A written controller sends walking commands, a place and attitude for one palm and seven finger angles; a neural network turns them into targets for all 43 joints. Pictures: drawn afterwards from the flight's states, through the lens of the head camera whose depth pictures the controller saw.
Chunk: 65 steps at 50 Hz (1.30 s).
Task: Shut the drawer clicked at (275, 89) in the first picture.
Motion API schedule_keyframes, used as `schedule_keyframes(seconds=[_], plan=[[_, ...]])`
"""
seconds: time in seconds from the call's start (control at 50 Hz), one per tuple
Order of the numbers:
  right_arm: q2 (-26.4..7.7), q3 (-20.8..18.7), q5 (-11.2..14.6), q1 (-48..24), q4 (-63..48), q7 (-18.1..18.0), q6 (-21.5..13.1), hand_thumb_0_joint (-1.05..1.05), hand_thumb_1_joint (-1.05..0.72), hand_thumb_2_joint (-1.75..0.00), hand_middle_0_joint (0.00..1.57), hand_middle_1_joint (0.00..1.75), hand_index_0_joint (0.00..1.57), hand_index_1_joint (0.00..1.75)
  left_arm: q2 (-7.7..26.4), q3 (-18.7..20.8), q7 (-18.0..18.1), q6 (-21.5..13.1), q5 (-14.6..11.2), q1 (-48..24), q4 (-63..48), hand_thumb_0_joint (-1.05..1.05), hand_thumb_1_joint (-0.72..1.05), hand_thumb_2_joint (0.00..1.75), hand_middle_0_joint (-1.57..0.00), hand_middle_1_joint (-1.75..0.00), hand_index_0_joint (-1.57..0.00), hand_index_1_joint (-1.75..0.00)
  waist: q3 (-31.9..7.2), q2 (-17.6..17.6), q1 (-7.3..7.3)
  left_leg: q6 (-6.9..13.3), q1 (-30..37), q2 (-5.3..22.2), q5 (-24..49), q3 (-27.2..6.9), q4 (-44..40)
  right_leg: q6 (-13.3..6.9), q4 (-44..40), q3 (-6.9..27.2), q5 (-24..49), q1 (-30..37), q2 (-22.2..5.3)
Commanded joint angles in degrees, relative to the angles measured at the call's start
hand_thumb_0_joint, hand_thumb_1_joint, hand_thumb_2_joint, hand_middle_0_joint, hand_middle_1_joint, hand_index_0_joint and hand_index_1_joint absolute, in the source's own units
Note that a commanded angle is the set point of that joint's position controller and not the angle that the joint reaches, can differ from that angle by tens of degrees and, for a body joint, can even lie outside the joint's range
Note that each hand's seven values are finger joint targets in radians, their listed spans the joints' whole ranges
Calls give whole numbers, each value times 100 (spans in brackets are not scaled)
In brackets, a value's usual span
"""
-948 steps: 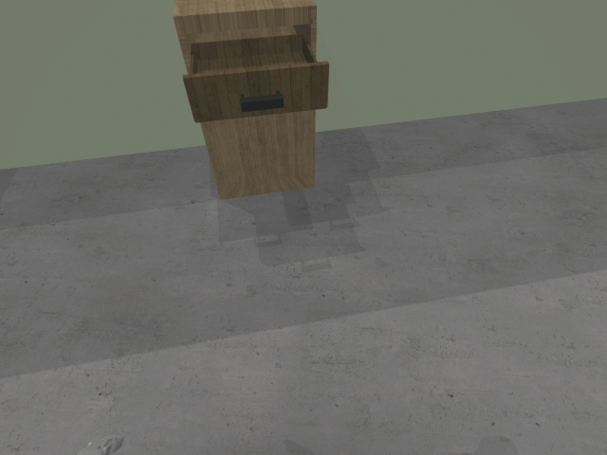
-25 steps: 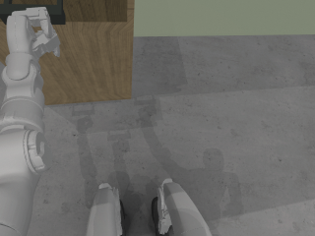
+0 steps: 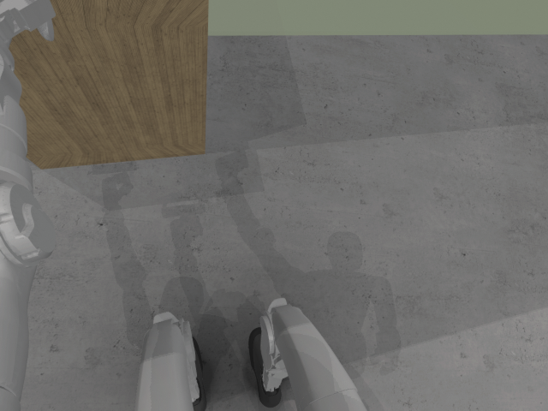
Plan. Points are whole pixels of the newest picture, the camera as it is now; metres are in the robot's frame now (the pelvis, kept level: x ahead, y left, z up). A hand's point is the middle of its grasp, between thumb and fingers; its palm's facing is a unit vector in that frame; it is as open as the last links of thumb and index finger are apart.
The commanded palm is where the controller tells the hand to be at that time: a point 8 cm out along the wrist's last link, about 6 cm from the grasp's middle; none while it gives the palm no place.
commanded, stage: push the drawer shut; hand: left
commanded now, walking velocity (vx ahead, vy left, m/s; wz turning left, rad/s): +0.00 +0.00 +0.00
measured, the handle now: out of the picture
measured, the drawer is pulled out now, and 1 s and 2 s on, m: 0.00 0.00 0.00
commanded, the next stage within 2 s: pull the fist back off the drawer in 0.14 s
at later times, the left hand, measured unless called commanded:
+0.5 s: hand out of the picture +0.61 +0.20 +0.07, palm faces +0.05 -1.00 -0.05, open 3.2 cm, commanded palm +0.61 +0.18 +0.07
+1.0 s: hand (34, 16) +0.59 +0.20 +0.07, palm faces +0.08 -1.00 -0.02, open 3.2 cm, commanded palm +0.56 +0.21 +0.07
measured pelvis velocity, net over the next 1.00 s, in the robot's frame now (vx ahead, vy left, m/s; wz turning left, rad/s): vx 0.02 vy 0.01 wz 0.00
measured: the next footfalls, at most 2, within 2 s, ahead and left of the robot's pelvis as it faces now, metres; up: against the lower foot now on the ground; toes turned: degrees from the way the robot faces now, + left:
none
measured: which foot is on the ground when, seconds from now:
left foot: down 0.00-1.00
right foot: down 0.00-1.00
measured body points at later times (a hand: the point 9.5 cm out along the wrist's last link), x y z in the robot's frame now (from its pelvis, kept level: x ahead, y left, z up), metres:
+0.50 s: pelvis -0.02 +0.00 -0.01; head +0.20 +0.06 +0.37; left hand +0.60 +0.25 +0.07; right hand -0.07 -0.24 -0.09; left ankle +0.05 +0.10 -0.58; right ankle +0.03 -0.11 -0.58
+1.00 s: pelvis +0.02 +0.01 +0.02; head +0.22 +0.04 +0.43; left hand +0.58 +0.25 +0.07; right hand +0.01 -0.24 -0.08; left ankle +0.05 +0.10 -0.58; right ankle +0.03 -0.11 -0.58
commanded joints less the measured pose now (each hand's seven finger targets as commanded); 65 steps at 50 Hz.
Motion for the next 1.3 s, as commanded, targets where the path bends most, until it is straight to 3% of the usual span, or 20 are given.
schedule_keyframes(seconds=[0.0,0.04,0.22,0.26,0.36,0.4,0.44,0.6,0.66,0.78,0.86,0.88,1.02,1.06,1.08,1.1,1.14,1.2,1.24,1.28], plan=[[-1257,-391,9,1578,51,-84,34,0,-90,-90,20,30,20,30,1168,-85,169,-213,-10,-3692,-1337,0,90,90,-140,-160,-140,-160,-3399,1519,-614,92,3624,4,1867,-669,-657,59,-1001,450,1148,486,134],[-1268,-381,-5,1582,63,-101,2,0,-90,-90,20,30,20,30,1116,-222,203,-235,55,-3969,-1486,0,90,90,-140,-160,-140,-160,-3458,1848,-649,65,3791,11,1760,-747,-693,38,-935,411,1046,236,116],[-1286,-291,-16,1569,154,-179,-210,0,-90,-90,20,30,20,30,1057,-489,236,-83,82,-4396,-1510,0,90,90,-140,-160,-140,-160,-3413,2237,-860,78,3815,40,1218,-816,-757,31,-943,395,780,-71,114],[-1316,-261,-7,1562,128,-205,-230,0,-90,-90,20,30,20,30,1263,-374,216,-19,90,-4283,-1416,0,90,90,-140,-160,-140,-160,-3427,2144,-799,77,3670,28,1109,-810,-758,30,-935,397,731,35,113],[-1319,-255,-15,1583,59,-182,-268,0,-90,-90,20,30,20,30,1320,-290,168,77,89,-4226,-1459,0,90,90,-140,-160,-140,-160,-3446,2168,-713,54,3665,25,1041,-846,-811,15,-924,374,716,99,121],[-1321,-246,-2,1588,30,-185,-269,0,-90,-90,20,30,20,30,1371,-233,156,142,70,-4065,-1353,0,90,90,-140,-160,-140,-160,-3354,1938,-701,74,3426,26,904,-794,-807,33,-960,402,643,233,125],[-1322,-261,-9,1582,7,-160,-282,0,-90,-90,20,30,20,30,1256,-254,134,129,39,-4059,-1507,0,90,90,-140,-160,-140,-160,-3424,2063,-657,57,3585,36,934,-842,-851,23,-923,368,661,135,123],[-1310,-341,38,1591,-98,-82,-216,0,-90,-90,20,30,20,30,1283,70,113,155,-89,-3043,-1669,0,90,90,-140,-160,-140,-160,-3477,1712,-315,17,3710,58,1223,-802,-1017,28,-997,352,804,501,130],[-1279,-397,50,1571,-155,-30,-176,0,-90,-90,20,30,20,30,1269,224,112,64,-117,-2604,-1955,0,90,90,-140,-160,-140,-160,-3762,1736,-106,-12,4001,49,1604,-761,-1056,13,-1001,346,987,692,134],[-1219,-521,99,1472,-231,45,-75,0,-90,-90,20,30,20,30,885,302,93,-100,-336,-1527,-2305,0,90,90,-140,-160,-140,-160,-3822,1338,132,-27,4215,36,2281,-614,-1159,31,-1154,393,1474,1264,136],[-1162,-571,127,1399,-173,69,-20,0,-90,-90,20,30,20,30,595,194,91,-263,-457,-1333,-2406,0,90,90,-140,-160,-140,-160,-3552,1075,101,0,4095,2,2493,-469,-1167,64,-1255,456,1799,1552,126],[-1159,-586,130,1391,-156,58,-14,0,-90,-90,20,30,20,30,729,318,110,-328,-480,-1349,-2479,0,90,90,-140,-160,-140,-160,-3563,993,128,16,3996,-14,2513,-409,-1136,73,-1274,503,1907,1727,129],[-1101,-661,112,1335,-77,92,103,0,-90,-90,20,30,20,30,137,-66,22,-682,-527,-1208,-2318,0,90,90,-140,-160,-140,-160,-3529,1167,113,-18,4506,-71,3218,-417,-1092,33,-1228,501,2385,1585,89],[-1113,-724,176,1264,-327,118,185,0,-90,-90,20,30,20,30,408,251,-33,-721,-656,-344,-3121,0,90,90,-140,-160,-140,-160,-4374,1440,578,-84,5226,-85,3994,-380,-1307,6,-1294,520,2904,2266,71],[-1064,-750,241,1176,-452,145,211,0,-90,-90,20,30,20,30,152,103,-87,-627,-737,217,-3378,0,90,90,-140,-160,-140,-160,-4581,1351,677,-94,5450,-109,4240,-348,-1424,18,-1407,533,3168,2603,84],[-1048,-773,290,1132,-524,149,244,0,-90,-90,20,30,20,30,169,134,-108,-540,-826,553,-3809,0,90,90,-140,-160,-140,-160,-4693,1280,764,-97,5612,-101,4479,-316,-1545,35,-1516,540,3464,2942,78],[-1007,-809,412,1026,-657,155,265,0,-90,-90,20,30,20,30,-198,-57,-130,-256,-1005,1365,-4252,0,90,90,-140,-160,-140,-160,-4512,889,806,-60,5686,-130,4591,-246,-1762,83,-1776,544,3832,3357,84],[-963,-803,540,770,-775,61,190,0,-90,-90,20,30,20,30,-316,-100,-52,-12,-1243,1875,-4957,0,90,90,-140,-160,-140,-160,-3939,276,840,2,5252,-215,3769,-42,-2161,144,-2168,612,3994,4179,73],[-920,-785,568,647,-787,-18,85,0,-90,-90,20,30,20,30,-428,-180,45,-93,-1315,2080,-5421,0,90,90,-140,-160,-140,-160,-3712,389,885,-5,5449,-235,3741,20,-2354,138,-2322,641,4037,4348,48],[-879,-789,591,529,-721,-60,-14,0,-90,-90,20,30,20,30,-732,-354,101,-201,-1392,2418,-5413,0,90,90,-140,-160,-140,-160,-3166,218,850,-15,5551,-229,3474,52,-2547,151,-2529,613,3729,4308,62]])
